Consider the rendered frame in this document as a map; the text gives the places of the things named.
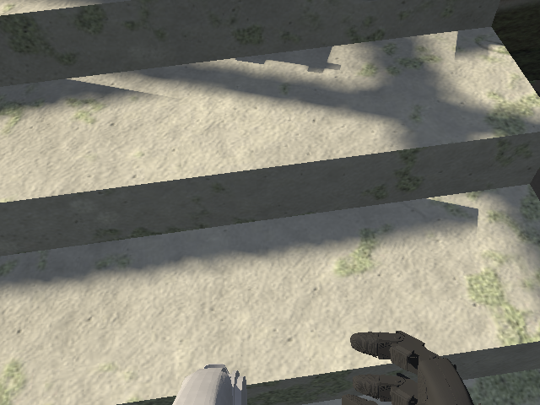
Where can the left robot thigh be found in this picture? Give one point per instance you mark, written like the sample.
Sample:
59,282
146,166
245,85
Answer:
213,386

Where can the right robot hand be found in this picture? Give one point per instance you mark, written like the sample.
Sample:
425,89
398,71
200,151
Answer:
438,381

